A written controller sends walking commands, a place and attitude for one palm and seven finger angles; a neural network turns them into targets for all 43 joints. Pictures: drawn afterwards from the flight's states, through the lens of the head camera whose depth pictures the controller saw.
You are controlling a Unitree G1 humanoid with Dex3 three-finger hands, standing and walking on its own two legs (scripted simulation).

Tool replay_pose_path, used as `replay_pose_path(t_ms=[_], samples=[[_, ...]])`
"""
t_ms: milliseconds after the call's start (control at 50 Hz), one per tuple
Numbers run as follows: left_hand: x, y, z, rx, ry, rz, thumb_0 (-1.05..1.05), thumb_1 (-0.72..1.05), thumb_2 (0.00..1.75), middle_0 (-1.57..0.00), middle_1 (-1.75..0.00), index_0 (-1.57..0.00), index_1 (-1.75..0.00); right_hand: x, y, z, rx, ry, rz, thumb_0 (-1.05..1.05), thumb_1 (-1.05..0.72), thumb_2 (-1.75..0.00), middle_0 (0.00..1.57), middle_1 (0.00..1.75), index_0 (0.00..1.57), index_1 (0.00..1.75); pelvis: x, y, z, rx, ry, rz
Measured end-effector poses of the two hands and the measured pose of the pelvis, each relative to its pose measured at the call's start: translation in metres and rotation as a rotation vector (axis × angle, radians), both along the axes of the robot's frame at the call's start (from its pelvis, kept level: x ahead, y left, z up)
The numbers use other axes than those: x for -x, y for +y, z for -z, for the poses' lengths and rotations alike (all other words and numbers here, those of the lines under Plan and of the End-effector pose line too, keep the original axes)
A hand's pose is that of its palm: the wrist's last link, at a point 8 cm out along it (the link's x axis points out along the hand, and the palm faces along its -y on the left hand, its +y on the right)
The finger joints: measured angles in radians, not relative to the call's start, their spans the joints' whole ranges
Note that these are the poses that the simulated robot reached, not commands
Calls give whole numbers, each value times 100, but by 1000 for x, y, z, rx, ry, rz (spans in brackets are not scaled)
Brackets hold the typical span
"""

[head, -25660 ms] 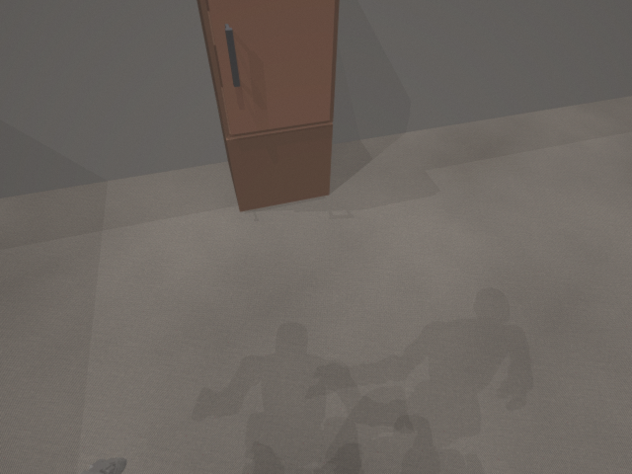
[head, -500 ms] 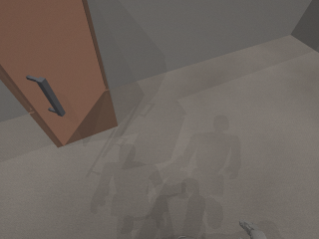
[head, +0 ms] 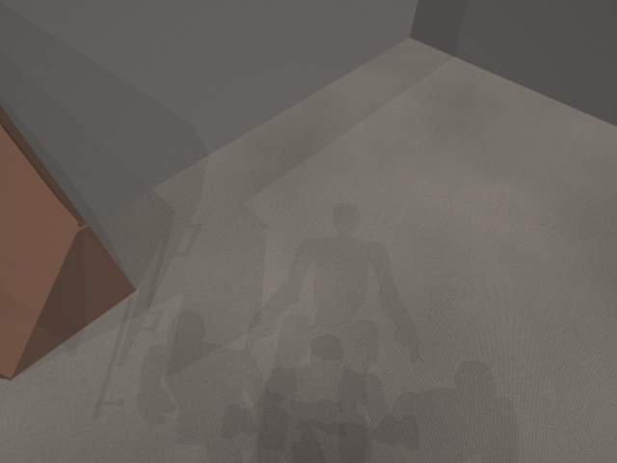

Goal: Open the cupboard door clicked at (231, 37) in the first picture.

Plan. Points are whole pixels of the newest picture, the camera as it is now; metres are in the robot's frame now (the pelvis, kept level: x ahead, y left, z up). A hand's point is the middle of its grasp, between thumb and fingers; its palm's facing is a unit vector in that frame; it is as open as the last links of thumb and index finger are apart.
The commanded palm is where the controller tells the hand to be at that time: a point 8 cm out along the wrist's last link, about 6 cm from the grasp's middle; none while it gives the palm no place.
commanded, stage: walk to a spot facing it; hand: left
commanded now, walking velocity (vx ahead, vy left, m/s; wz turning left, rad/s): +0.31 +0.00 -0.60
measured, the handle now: out of the picture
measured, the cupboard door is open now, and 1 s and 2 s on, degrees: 44 44 44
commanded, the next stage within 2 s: turn to face it in 1.26 s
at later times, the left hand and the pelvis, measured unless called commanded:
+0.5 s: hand (282, 341) +0.32 +0.06 -0.16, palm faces -0.33 -0.92 -0.21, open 7.4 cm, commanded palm none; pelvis +0.15 -0.08 +0.00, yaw -17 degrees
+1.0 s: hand (325, 252) +0.51 -0.01 -0.16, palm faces -0.39 -0.91 -0.17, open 7.4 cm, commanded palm none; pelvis +0.38 -0.15 +0.01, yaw -25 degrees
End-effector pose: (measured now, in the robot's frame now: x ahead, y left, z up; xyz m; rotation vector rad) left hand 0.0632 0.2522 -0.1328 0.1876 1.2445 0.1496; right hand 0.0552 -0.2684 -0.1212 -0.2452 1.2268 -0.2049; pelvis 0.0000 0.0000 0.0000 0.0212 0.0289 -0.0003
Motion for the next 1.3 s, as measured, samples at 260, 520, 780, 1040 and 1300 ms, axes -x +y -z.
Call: replay_pose_path(t_ms=[260, 520, 780, 1040, 1300], samples=[[-170, -53, -8, 65, -93, 257, 1, 91, 90, -19, -30, -20, -29, 84, 21, -7, -57, 233, 247, 1, -90, -90, 20, 30, 21, 30, -71, -21, -7, 39, 25, 183], [-266, -144, -2, 31, -81, 375, 0, 91, 90, -19, -30, -20, -30, -17, -41, 17, -111, 170, 398, 1, -91, -90, 20, 30, 20, 30, -159, -86, 0, 17, -5, 298], [-301, -121, 21, 7, 159, 281, 0, 92, 90, -20, -30, -20, -30, -256, -91, 3, -32, -176, 284, 1, -91, -90, 20, 30, 20, 30, -293, -105, 8, 30, -9, 382], [-495, -238, -2, 53, -7, 449, 1, 91, 90, -19, -30, -20, -29, -214, -106, 12, -124, 172, 493, 0, -93, -90, 20, 30, 21, 30, -397, -172, -5, 12, -8, 436], [-568, -305, 0, 23, 13, 396, -1, 94, 90, -20, -30, -20, -30, -342, -195, 8, -133, 129, 504, 1, -91, -90, 20, 30, 20, 30, -499, -254, -9, 23, -10, 409]])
